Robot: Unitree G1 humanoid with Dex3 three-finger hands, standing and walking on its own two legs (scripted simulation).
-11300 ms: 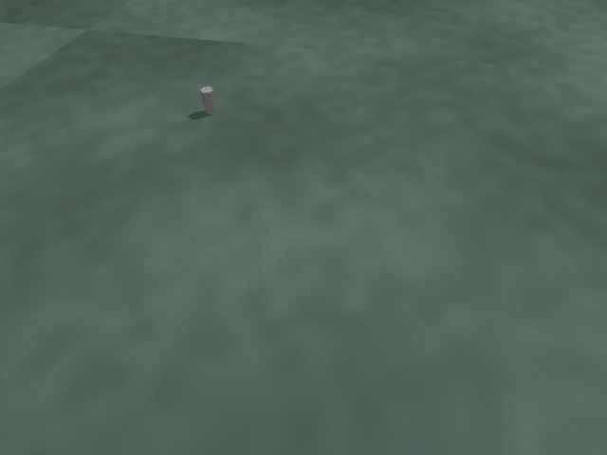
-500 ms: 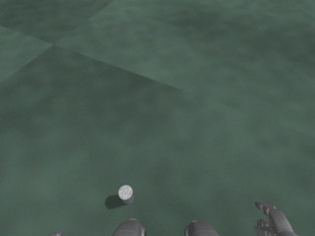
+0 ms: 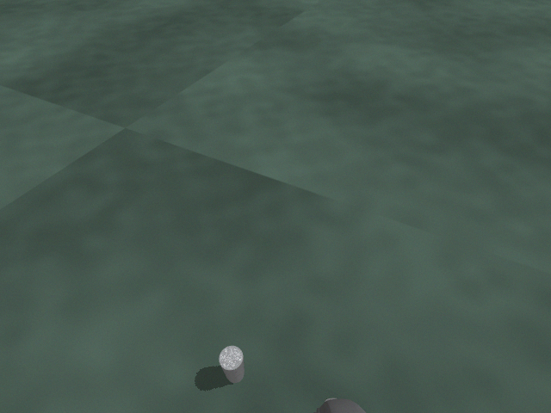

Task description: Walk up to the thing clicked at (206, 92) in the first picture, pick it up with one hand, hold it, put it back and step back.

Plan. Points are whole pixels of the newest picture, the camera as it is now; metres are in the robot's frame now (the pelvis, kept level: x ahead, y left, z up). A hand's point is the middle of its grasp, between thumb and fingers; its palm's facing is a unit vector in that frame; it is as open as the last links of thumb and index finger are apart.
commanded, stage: walk up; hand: left
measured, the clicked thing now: (233, 366) +0.44 +0.15 -0.69
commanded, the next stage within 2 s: none
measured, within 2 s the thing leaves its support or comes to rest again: neither
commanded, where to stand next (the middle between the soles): +0.06 -0.02 m, yaw -7 degrees
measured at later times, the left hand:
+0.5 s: hand out of the picture +0.14 +0.24 -0.15, palm faces -0.07 -0.89 -0.45, open 7.4 cm
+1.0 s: hand out of the picture -0.05 +0.32 -0.17, palm faces -0.15 -0.91 -0.39, open 7.4 cm
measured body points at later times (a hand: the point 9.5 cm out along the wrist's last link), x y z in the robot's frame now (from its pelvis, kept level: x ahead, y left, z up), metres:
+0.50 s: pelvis +0.00 -0.02 -0.02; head +0.08 -0.05 +0.42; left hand +0.14 +0.28 -0.12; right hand +0.10 -0.34 -0.16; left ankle -0.01 +0.11 -0.65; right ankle +0.14 -0.17 -0.73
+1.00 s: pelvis -0.10 +0.03 -0.01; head -0.07 +0.06 +0.44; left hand -0.04 +0.36 -0.14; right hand -0.06 -0.30 -0.09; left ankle -0.03 +0.13 -0.73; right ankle -0.14 -0.12 -0.70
